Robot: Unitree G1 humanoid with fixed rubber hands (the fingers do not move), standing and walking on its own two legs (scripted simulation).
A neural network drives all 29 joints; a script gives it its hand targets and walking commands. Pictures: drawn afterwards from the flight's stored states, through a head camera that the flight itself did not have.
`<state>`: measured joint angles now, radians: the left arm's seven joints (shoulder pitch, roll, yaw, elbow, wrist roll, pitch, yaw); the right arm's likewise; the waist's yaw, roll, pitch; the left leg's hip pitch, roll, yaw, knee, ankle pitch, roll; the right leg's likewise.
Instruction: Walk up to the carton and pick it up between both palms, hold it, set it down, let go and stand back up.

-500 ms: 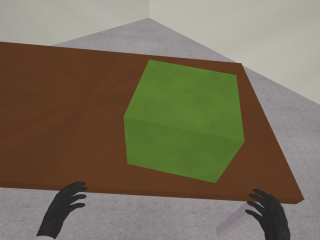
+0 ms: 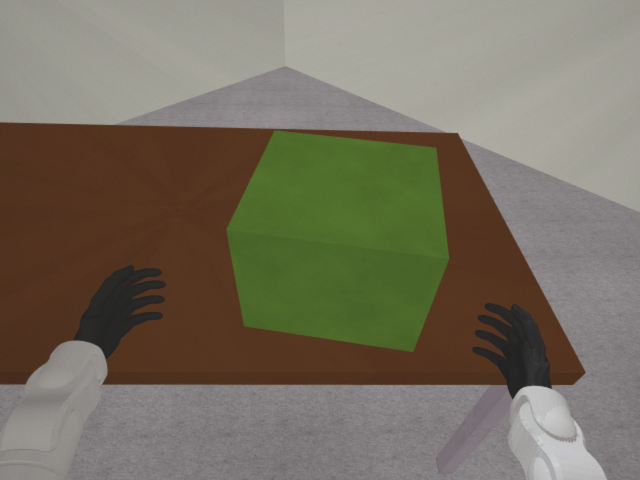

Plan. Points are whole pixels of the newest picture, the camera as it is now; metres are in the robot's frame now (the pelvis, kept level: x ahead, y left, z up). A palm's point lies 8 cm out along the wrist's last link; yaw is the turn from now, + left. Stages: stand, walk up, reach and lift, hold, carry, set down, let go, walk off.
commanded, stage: reach and lift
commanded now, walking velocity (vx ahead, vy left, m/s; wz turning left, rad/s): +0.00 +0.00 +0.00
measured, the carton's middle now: (340, 236) +0.51 -0.03 +0.01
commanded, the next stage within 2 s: none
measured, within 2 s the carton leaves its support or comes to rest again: neither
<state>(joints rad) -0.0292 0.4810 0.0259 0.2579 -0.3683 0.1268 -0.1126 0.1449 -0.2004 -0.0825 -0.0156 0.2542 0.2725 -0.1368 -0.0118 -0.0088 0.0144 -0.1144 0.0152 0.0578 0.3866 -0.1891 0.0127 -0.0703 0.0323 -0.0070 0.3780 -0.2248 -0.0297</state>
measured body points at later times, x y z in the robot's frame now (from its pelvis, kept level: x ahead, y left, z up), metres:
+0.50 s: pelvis +0.02 +0.01 +0.00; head +0.05 +0.02 +0.45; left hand +0.37 +0.25 +0.09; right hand +0.32 -0.25 +0.08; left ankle +0.02 +0.11 -0.74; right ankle -0.01 -0.10 -0.74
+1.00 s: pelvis +0.00 +0.01 +0.00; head +0.04 +0.02 +0.45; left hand +0.45 +0.22 +0.13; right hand +0.37 -0.28 +0.11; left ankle +0.02 +0.11 -0.74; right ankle -0.01 -0.10 -0.74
